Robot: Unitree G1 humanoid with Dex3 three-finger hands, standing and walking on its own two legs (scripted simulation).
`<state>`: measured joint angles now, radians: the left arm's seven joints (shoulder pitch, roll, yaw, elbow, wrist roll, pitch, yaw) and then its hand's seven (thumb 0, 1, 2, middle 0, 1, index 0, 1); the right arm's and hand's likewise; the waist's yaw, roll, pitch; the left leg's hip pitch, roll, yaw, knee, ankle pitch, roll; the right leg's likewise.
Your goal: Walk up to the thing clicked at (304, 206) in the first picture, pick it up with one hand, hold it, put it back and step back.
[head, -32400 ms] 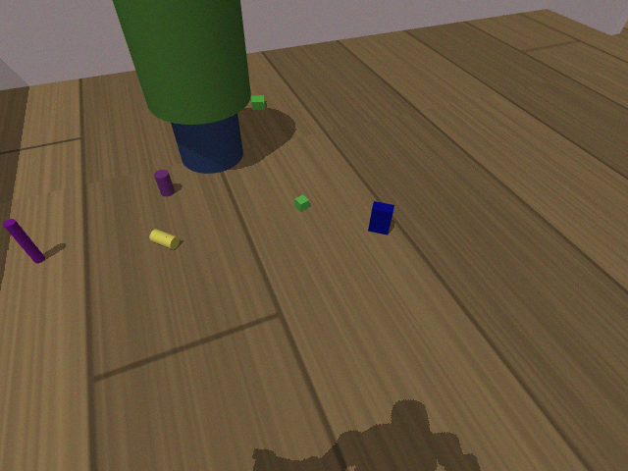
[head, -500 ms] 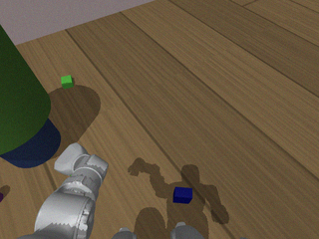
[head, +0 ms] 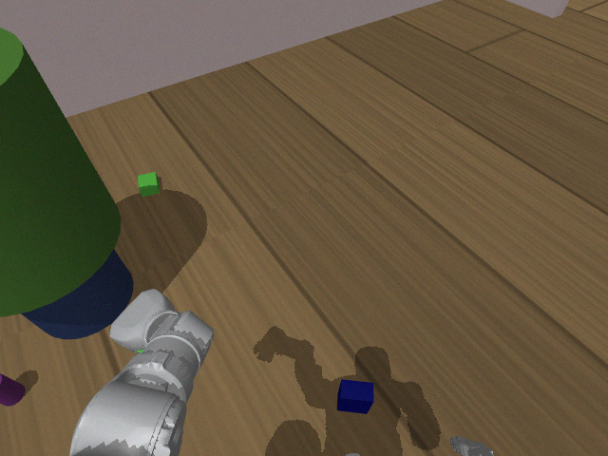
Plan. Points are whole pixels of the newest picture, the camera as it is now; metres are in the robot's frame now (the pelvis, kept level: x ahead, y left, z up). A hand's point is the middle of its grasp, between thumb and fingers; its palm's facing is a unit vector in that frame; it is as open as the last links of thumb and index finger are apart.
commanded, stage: hold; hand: left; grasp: from above
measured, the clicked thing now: (163, 347) +0.33 +0.22 -0.12
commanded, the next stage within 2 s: crouch in 1.58 s
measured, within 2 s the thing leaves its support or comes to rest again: neither
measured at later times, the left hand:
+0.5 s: hand (159, 321) +0.34 +0.21 -0.05, palm faces -0.21 -0.42 -0.88, open 5.1 cm
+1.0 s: hand (149, 316) +0.34 +0.22 -0.02, palm faces -0.20 -0.41 -0.89, open 5.6 cm
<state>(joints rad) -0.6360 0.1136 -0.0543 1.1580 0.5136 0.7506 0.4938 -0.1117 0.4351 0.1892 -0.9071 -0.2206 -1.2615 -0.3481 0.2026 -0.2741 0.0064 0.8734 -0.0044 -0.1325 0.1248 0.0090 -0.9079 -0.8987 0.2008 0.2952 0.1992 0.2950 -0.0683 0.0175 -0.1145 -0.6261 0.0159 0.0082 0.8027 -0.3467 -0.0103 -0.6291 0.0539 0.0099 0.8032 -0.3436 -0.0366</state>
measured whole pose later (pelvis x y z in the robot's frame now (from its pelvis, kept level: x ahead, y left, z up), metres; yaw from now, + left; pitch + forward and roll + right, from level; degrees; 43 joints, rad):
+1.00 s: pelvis +0.03 +0.00 +0.02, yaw +1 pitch +5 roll +1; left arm -0.59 0.11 -0.13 1.04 0.54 0.84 0.41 -0.10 0.40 0.22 -0.94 -0.19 -1.17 -0.32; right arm 0.18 -0.27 0.02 0.83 0.03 -0.10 0.11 0.01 -0.91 -0.90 0.20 0.30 0.20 0.30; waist -0.02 0.03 -0.08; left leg -0.38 0.00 0.01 0.60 -0.30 0.00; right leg -0.39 0.04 0.01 0.62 -0.32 -0.03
